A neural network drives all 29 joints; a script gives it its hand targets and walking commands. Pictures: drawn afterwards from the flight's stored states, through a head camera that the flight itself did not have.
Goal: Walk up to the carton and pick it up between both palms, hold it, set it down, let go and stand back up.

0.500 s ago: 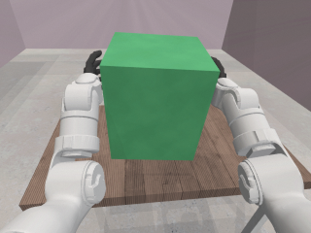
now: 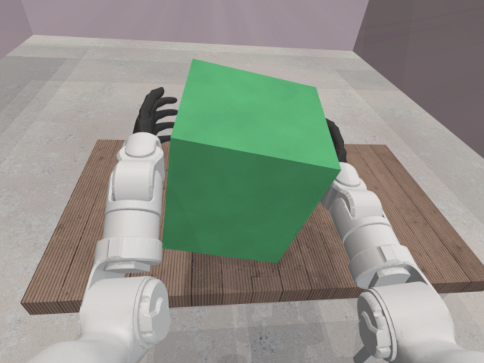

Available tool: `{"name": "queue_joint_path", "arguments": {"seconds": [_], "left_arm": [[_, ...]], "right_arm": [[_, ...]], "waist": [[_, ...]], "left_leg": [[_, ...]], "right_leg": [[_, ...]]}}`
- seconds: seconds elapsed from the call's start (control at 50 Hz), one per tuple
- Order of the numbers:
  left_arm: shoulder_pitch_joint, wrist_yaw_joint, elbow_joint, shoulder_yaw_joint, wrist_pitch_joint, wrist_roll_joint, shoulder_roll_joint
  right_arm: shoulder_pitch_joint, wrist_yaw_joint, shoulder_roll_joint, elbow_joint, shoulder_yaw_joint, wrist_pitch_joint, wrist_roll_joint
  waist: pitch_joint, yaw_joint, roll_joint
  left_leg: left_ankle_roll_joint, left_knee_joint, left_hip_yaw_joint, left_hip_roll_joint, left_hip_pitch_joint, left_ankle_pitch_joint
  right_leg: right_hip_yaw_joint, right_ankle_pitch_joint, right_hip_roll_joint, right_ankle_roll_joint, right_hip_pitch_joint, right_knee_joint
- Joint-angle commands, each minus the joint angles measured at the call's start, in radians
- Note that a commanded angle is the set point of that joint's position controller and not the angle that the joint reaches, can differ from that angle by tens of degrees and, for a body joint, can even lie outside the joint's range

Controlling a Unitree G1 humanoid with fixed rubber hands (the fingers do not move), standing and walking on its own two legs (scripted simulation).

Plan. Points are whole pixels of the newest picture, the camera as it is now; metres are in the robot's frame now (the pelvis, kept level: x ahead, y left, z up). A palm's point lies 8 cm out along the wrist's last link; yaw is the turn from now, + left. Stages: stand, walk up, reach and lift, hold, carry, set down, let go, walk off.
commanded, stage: set down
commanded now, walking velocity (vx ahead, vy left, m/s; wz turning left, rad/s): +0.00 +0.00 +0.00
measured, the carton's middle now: (238, 168) +0.40 +0.01 +0.16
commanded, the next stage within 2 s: none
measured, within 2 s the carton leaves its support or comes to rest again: rests again in 1.98 s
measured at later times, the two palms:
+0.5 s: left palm (148, 151) +0.39 +0.16 +0.19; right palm (327, 166) +0.39 -0.14 +0.17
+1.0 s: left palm (152, 168) +0.39 +0.16 +0.15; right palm (320, 174) +0.41 -0.14 +0.14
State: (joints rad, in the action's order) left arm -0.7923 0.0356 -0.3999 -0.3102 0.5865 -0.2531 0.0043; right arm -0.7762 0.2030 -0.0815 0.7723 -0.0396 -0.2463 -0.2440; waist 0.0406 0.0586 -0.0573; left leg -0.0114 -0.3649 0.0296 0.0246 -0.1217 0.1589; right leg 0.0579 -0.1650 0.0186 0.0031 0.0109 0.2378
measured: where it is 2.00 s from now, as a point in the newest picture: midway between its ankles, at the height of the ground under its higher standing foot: outside the picture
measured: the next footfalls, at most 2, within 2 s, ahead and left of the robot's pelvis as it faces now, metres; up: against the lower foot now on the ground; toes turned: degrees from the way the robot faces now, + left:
none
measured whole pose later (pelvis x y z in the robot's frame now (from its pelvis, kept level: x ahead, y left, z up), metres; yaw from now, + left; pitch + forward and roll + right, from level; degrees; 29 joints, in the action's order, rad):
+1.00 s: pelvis +0.00 -0.01 +0.00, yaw -1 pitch +2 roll -1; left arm -0.74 0.11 -0.59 -0.34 0.38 -0.22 -0.03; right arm -0.82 0.13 -0.08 0.96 -0.12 -0.15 -0.11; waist 0.09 -0.04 -0.02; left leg -0.03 -0.33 0.02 0.04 -0.23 0.13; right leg 0.05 -0.16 0.03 0.02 -0.13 0.26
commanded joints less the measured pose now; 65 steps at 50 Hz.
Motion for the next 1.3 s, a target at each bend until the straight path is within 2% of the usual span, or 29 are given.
{"name": "queue_joint_path", "arguments": {"seconds": [0.0,0.12,0.3,0.4,0.56,0.62,0.68,0.8,0.9,1.02,1.12,1.2,1.28], "left_arm": [[-0.715,-0.116,0.128,0.514,-0.061,0.165,-0.693],[-0.675,-0.109,0.073,0.479,-0.057,0.153,-0.673],[-0.62,-0.136,-0.001,0.392,-0.077,0.108,-0.642],[-0.634,-0.132,0.018,0.424,-0.11,0.122,-0.668],[-0.679,-0.095,0.027,0.472,-0.164,0.157,-0.705],[-0.663,-0.082,-0.015,0.464,-0.177,0.151,-0.713],[-0.655,-0.079,-0.055,0.436,-0.186,0.144,-0.705],[-0.643,-0.065,-0.066,0.421,-0.219,0.141,-0.716],[-0.624,-0.061,-0.099,0.398,-0.245,0.127,-0.71],[-0.641,-0.048,-0.087,0.412,-0.283,0.135,-0.722],[-0.647,-0.04,-0.116,0.402,-0.31,0.137,-0.722],[-0.654,-0.029,-0.114,0.408,-0.336,0.142,-0.73],[-0.633,-0.032,-0.153,0.381,-0.345,0.13,-0.719]], "right_arm": [[-1.123,-0.105,0.592,-0.482,0.306,0.127,-0.053],[-1.085,-0.117,0.586,-0.409,0.284,0.112,-0.032],[-1.004,-0.125,0.575,-0.276,0.226,0.117,0.014],[-1.015,-0.129,0.593,-0.299,0.232,0.145,0.02],[-1.039,-0.149,0.611,-0.301,0.233,0.172,0.038],[-1.02,-0.159,0.611,-0.259,0.217,0.175,0.053],[-1.029,-0.166,0.607,-0.237,0.196,0.178,0.073],[-1.005,-0.18,0.617,-0.192,0.189,0.194,0.086],[-0.971,-0.185,0.62,-0.143,0.171,0.202,0.105],[-0.964,-0.189,0.639,-0.141,0.183,0.219,0.112],[-0.958,-0.194,0.66,-0.129,0.181,0.227,0.126],[-0.945,-0.2,0.665,-0.118,0.18,0.235,0.132],[-0.931,-0.201,0.659,-0.092,0.164,0.238,0.149]], "waist": [[0.532,-0.003,0.113],[0.487,-0.027,0.083],[0.428,-0.029,0.06],[0.47,-0.03,0.081],[0.533,-0.05,0.096],[0.517,-0.059,0.099],[0.508,-0.072,0.076],[0.551,-0.087,0.077],[0.53,-0.092,0.071],[0.574,-0.099,0.076],[0.581,-0.112,0.062],[0.622,-0.117,0.072],[0.599,-0.121,0.055]], "left_leg": [[-0.031,-0.05,-0.013,-0.049,0.341,-0.424],[-0.016,-0.025,-0.017,-0.045,0.296,-0.345],[-0.009,0.001,-0.035,-0.054,0.253,-0.325],[-0.023,-0.014,-0.034,-0.056,0.258,-0.372],[-0.034,-0.021,-0.028,-0.046,0.268,-0.372],[-0.033,-0.017,-0.027,-0.041,0.262,-0.348],[-0.023,-0.003,-0.032,-0.04,0.231,-0.307],[-0.028,-0.014,-0.036,-0.039,0.234,-0.366],[-0.028,-0.007,-0.04,-0.04,0.208,-0.359],[-0.037,-0.018,-0.038,-0.041,0.201,-0.398],[-0.029,-0.011,-0.04,-0.041,0.158,-0.358],[-0.037,-0.02,-0.038,-0.037,0.166,-0.391],[-0.033,-0.011,-0.04,-0.037,0.14,-0.368]], "right_leg": [[0.007,0.25,0.052,-0.041,-0.03,0.001],[-0.002,0.211,0.048,-0.045,-0.042,0.0],[-0.003,0.262,0.04,-0.059,-0.006,0.0],[0.002,0.315,0.041,-0.059,0.0,0.012],[0.006,0.262,0.045,-0.048,-0.058,0.011],[0.006,0.219,0.044,-0.042,-0.092,0.005],[0.002,0.192,0.041,-0.045,-0.095,0.0],[0.0,0.26,0.044,-0.043,-0.083,0.011],[-0.002,0.277,0.041,-0.047,-0.081,0.013],[-0.003,0.353,0.041,-0.051,-0.067,0.03],[-0.012,0.344,0.032,-0.056,-0.07,0.033],[-0.011,0.384,0.035,-0.053,-0.075,0.043],[-0.016,0.399,0.03,-0.058,-0.068,0.046]]}}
